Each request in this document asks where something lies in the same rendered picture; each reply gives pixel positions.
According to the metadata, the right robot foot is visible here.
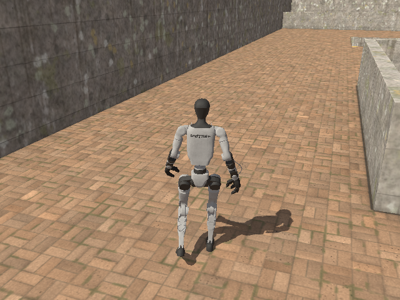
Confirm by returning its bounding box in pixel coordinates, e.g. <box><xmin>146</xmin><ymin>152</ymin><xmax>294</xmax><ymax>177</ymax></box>
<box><xmin>206</xmin><ymin>237</ymin><xmax>214</xmax><ymax>252</ymax></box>

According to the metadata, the robot right upper arm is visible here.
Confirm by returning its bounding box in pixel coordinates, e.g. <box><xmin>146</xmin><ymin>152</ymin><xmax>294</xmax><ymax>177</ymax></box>
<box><xmin>214</xmin><ymin>126</ymin><xmax>232</xmax><ymax>161</ymax></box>

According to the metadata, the left robot hand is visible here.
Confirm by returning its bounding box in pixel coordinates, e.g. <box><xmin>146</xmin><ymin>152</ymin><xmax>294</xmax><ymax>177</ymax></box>
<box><xmin>165</xmin><ymin>166</ymin><xmax>179</xmax><ymax>177</ymax></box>

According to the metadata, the robot left upper arm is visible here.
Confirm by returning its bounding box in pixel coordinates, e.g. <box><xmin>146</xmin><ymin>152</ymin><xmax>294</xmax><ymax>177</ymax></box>
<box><xmin>170</xmin><ymin>125</ymin><xmax>189</xmax><ymax>159</ymax></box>

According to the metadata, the robot left forearm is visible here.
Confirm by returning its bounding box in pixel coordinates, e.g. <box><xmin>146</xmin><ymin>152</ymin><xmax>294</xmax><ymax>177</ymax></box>
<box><xmin>166</xmin><ymin>149</ymin><xmax>176</xmax><ymax>169</ymax></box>

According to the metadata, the robot right forearm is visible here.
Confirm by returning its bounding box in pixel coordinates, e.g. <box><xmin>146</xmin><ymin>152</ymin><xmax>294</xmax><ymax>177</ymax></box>
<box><xmin>226</xmin><ymin>152</ymin><xmax>239</xmax><ymax>181</ymax></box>

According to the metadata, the right robot hand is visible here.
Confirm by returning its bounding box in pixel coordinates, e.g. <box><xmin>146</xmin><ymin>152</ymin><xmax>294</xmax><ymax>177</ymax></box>
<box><xmin>226</xmin><ymin>178</ymin><xmax>241</xmax><ymax>194</ymax></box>

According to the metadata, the humanoid robot head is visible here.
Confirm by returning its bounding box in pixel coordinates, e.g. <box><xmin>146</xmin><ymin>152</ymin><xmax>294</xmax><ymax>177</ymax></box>
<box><xmin>191</xmin><ymin>98</ymin><xmax>212</xmax><ymax>128</ymax></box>

